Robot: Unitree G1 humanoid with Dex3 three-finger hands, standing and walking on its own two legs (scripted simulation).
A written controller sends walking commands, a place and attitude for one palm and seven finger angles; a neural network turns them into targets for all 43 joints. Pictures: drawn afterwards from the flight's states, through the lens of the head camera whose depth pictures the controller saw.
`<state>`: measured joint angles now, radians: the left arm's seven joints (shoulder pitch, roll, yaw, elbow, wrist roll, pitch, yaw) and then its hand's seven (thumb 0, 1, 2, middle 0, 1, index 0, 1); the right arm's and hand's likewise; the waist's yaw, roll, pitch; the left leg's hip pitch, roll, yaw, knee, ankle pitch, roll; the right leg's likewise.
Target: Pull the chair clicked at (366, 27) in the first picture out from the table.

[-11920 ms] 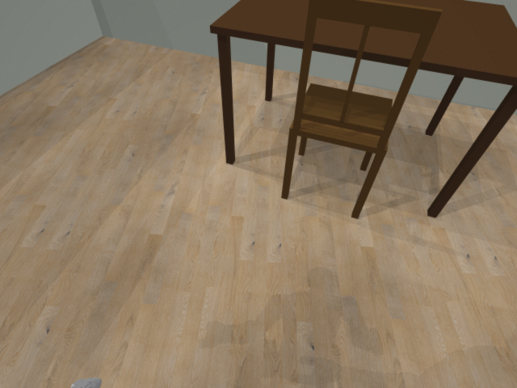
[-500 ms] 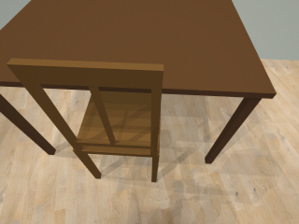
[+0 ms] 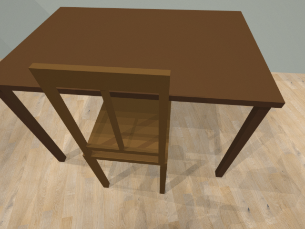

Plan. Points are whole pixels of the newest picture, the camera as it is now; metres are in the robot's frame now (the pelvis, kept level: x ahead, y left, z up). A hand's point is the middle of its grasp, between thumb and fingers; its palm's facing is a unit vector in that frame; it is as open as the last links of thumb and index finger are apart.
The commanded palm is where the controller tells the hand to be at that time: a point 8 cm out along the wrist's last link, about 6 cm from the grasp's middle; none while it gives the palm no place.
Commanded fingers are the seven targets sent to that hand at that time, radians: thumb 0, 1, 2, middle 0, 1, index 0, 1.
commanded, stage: come to a stop and stand still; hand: left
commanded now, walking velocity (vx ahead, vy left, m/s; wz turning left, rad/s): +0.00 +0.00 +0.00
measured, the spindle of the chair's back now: (114, 123) +0.46 +0.18 -0.06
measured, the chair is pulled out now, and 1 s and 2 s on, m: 0.00 0.00 0.00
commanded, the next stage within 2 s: look again from close up in 0.74 s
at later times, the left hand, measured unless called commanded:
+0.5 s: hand out of the picture +0.01 +0.21 -0.17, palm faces -0.02 -0.98 -0.19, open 7.4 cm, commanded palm none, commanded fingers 0.00 0.90 0.90 -0.20 -0.30 -0.20 -0.30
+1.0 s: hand out of the picture -0.04 +0.22 -0.17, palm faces -0.02 -0.98 -0.19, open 7.4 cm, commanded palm none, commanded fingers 0.00 0.90 0.90 -0.20 -0.30 -0.20 -0.30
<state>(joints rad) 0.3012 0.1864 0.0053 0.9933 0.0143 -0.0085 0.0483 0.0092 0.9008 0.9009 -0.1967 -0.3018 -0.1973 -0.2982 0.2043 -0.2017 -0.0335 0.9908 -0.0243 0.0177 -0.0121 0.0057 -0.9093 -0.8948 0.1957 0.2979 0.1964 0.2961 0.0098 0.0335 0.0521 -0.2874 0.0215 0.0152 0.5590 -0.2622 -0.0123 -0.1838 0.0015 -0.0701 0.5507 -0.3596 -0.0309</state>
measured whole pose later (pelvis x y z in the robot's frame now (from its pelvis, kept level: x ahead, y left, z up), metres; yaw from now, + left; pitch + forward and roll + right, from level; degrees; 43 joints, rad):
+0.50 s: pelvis -0.02 +0.03 +0.00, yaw -2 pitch -1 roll +0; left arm 0.27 0.18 0.00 1.04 0.02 0.00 0.03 0.01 0.90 0.90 -0.20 -0.30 -0.20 -0.30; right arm 0.21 -0.16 -0.01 1.07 -0.01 0.00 -0.01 0.01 -0.92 -0.89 0.20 0.30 0.20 0.30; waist 0.00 -0.03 0.05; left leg -0.26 0.00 0.06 0.50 -0.21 0.03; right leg -0.18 -0.02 -0.03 0.50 -0.29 0.01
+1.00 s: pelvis -0.02 +0.05 +0.01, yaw -2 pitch -1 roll +0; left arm 0.31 0.16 -0.01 1.11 0.02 -0.01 0.04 0.01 0.90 0.90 -0.19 -0.30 -0.20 -0.30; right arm 0.24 -0.16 -0.01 1.12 -0.01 0.00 -0.01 0.01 -0.92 -0.89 0.20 0.30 0.20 0.30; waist 0.00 -0.01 0.05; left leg -0.23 -0.03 0.08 0.42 -0.17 0.05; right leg -0.17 -0.05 -0.01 0.45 -0.26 0.04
